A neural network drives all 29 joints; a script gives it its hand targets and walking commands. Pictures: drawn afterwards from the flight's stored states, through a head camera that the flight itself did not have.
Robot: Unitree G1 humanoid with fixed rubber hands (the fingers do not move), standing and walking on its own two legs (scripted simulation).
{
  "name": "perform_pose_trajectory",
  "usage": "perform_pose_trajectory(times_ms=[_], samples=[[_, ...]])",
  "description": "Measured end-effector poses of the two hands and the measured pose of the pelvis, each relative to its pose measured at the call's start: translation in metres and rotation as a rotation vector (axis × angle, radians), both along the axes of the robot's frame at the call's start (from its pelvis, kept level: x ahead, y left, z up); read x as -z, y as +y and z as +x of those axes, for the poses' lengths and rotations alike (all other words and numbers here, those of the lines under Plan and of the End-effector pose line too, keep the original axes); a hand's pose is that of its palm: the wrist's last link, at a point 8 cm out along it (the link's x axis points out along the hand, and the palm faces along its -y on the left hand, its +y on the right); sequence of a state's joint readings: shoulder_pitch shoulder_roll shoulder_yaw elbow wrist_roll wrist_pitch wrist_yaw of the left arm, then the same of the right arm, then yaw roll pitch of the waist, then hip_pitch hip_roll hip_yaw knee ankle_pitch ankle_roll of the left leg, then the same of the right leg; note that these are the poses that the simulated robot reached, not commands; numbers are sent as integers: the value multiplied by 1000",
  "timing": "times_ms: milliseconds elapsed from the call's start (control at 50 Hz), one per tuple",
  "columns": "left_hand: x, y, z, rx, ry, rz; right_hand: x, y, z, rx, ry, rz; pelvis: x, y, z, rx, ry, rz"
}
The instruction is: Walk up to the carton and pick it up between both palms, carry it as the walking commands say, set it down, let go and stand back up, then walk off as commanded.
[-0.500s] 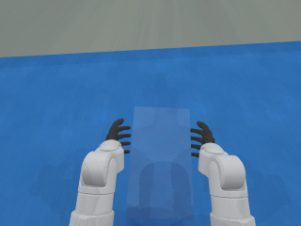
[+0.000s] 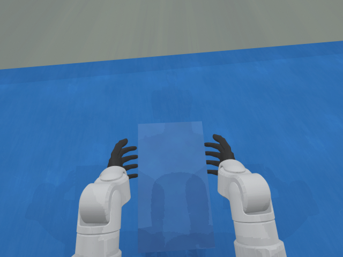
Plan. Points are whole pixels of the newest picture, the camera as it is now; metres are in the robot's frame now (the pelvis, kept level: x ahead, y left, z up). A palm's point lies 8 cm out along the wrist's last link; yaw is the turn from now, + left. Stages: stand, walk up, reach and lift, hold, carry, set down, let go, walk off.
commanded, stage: carry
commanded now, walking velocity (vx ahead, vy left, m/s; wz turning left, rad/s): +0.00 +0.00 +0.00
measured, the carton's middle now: (172, 184) +0.30 +0.01 -0.02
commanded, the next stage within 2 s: none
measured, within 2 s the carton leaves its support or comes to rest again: neither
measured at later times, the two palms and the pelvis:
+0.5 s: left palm (141, 70) +0.64 +0.10 +0.08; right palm (215, 72) +0.63 -0.13 +0.08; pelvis +0.35 +0.00 +0.01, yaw -1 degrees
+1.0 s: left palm (152, 23) +0.94 +0.08 +0.09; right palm (208, 20) +0.96 -0.15 +0.10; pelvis +0.65 -0.04 +0.01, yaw -1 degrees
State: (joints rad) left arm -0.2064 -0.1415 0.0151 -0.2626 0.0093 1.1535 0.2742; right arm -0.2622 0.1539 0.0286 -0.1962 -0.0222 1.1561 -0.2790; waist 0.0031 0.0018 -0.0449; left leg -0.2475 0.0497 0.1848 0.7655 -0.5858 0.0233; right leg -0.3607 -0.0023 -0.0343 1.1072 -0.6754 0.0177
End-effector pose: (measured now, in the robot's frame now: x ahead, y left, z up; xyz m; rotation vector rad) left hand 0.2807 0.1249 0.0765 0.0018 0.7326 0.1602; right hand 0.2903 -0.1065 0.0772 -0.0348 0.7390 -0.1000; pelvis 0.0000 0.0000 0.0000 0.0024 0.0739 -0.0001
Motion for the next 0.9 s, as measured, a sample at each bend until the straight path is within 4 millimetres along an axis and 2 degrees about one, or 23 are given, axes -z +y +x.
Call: perform_pose_trajectory(times_ms=[100,140,200,280,360,400,500,560,620,680,800,900], samples=[[9,-16,76,56,14,25,19,-16,66,39,12,9,2,-5,65,-43,-6,-22],[8,-16,102,40,12,26,18,-17,91,30,13,25,0,-9,93,-62,4,-3],[9,-9,142,-2,-6,15,10,-10,137,-10,-5,24,-3,-12,133,-75,24,25],[18,6,198,-42,-35,-14,15,5,206,-44,-34,4,3,-7,190,-80,19,37],[13,12,250,-55,-83,-34,10,11,263,-39,-77,29,8,-1,250,-3,-5,33],[6,5,278,-24,-70,-38,7,3,286,-18,-64,8,3,-1,280,17,1,30],[-6,-27,356,87,-43,-20,2,-29,340,91,-38,15,-6,-5,348,23,17,0],[-9,-44,407,103,-69,0,-2,-45,379,114,-68,39,-1,-16,392,12,-1,-17],[-10,-53,450,84,-74,25,-5,-53,422,96,-76,52,1,-28,434,-29,-10,-25],[-13,-49,482,37,-51,24,-10,-50,465,49,-50,50,-6,-37,472,-56,3,-7],[-18,-31,545,-60,-42,-18,-19,-31,553,-38,-38,25,-16,-45,542,-59,16,10],[-20,-26,610,-48,-106,-51,-22,-26,624,-19,-93,1,-1,-40,609,-28,-22,-12]])
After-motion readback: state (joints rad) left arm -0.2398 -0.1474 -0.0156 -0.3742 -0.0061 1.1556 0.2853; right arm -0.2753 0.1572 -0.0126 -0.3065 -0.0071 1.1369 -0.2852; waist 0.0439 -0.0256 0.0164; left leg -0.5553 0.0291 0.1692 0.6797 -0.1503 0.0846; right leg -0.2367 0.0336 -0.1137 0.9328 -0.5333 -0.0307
